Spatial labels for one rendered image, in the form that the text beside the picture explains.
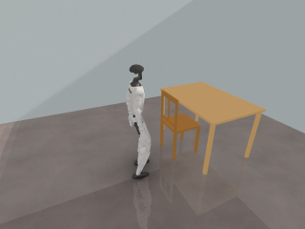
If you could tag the robot right foot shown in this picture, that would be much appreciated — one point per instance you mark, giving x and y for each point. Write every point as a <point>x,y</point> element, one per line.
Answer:
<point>142,174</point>

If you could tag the chair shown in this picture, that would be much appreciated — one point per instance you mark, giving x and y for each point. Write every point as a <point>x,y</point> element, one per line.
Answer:
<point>177,123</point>

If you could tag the right robot upper arm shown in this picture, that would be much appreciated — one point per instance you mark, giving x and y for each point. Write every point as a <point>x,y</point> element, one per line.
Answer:
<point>139,93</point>

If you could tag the robot right hand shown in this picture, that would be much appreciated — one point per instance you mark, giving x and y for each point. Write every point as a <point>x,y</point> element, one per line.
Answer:
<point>144,137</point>

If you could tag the robot left forearm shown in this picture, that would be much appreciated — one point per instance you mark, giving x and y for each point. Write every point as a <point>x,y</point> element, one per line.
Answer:
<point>129,108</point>

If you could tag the robot right thigh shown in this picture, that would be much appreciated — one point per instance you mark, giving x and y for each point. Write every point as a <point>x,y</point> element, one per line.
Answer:
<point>147,146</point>

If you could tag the left robot upper arm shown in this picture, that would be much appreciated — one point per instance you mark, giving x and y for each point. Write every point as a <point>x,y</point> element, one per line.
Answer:
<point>128,94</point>

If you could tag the robot left hand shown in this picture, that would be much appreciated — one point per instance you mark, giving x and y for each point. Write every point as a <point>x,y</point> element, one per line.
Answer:
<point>130,120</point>

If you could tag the robot right forearm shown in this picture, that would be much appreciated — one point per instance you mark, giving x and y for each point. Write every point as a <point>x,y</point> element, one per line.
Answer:
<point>139,121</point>

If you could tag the table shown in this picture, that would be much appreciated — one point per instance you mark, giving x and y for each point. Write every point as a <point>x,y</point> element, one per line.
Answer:
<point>215,107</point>

